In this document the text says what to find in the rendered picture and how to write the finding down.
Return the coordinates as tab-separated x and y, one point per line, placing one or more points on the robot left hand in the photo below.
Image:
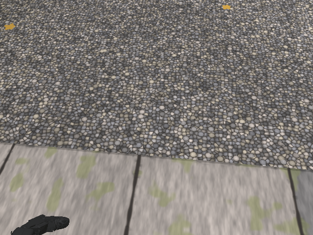
42	224

